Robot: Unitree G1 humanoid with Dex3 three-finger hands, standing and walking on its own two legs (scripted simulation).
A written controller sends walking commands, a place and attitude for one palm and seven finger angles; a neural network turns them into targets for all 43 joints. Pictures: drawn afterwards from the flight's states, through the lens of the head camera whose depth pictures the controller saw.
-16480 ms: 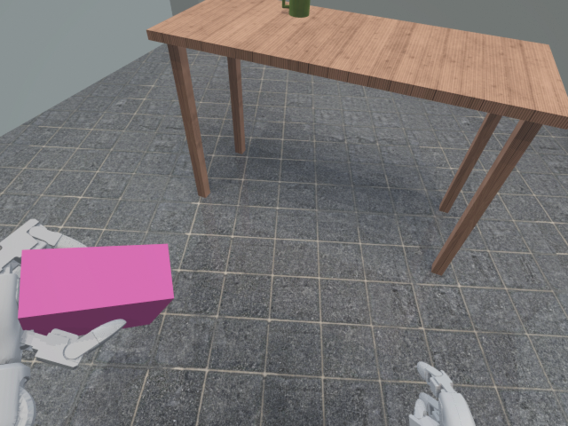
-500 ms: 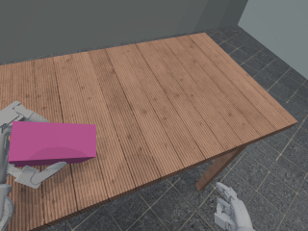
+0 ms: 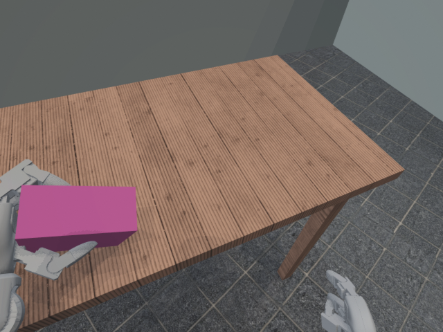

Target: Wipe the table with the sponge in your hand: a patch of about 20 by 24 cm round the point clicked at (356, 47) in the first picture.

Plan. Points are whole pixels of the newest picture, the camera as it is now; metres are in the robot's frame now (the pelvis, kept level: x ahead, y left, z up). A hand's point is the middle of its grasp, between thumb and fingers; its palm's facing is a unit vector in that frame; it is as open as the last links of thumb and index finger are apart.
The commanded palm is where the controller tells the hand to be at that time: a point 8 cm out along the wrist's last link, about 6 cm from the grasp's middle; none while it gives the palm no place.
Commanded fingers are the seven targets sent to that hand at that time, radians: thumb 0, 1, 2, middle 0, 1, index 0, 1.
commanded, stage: come to a stop and stand still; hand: left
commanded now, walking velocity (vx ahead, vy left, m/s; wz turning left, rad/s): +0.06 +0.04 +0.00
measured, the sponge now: (95, 220) +0.23 +0.21 +0.13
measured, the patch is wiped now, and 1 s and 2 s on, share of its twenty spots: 0.00 0.00 0.00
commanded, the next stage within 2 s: look again from close up in 0.82 s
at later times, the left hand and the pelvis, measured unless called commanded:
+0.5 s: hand (54, 216) +0.23 +0.26 +0.14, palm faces +0.30 -0.86 -0.41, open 10.1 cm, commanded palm +0.17 +0.30 +0.17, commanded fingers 0.00 0.10 1.30 -1.20 -1.60 -1.20 -1.60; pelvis +0.02 +0.02 +0.00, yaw +0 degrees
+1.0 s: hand (35, 219) +0.22 +0.27 +0.15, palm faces +0.40 -0.84 -0.36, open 10.1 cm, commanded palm +0.16 +0.30 +0.17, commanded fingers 0.00 0.10 1.30 -1.20 -1.60 -1.20 -1.60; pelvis +0.01 +0.02 +0.00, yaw +1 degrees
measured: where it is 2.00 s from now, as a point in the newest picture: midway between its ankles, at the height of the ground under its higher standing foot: outside the picture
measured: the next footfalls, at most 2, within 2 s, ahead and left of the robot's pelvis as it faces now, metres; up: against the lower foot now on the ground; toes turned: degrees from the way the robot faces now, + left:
none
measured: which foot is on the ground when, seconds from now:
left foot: down 0.00-1.00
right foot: down 0.00-1.00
